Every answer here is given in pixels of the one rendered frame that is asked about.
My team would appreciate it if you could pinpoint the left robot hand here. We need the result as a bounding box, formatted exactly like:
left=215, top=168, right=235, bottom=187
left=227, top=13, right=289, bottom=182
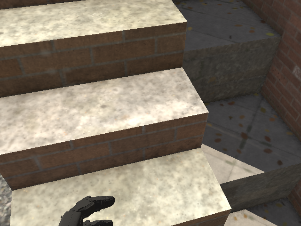
left=58, top=196, right=115, bottom=226

